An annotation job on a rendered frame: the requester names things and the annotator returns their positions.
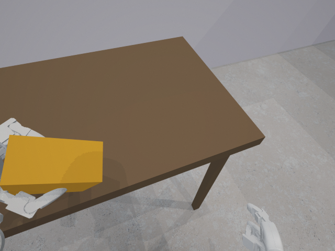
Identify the sponge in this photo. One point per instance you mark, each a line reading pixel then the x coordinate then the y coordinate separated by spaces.
pixel 37 165

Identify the left robot hand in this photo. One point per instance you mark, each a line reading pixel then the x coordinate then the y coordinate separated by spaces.
pixel 22 203

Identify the table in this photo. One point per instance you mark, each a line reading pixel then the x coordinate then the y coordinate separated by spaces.
pixel 156 106

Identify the right robot hand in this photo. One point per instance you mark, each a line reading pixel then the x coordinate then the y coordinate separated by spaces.
pixel 263 238

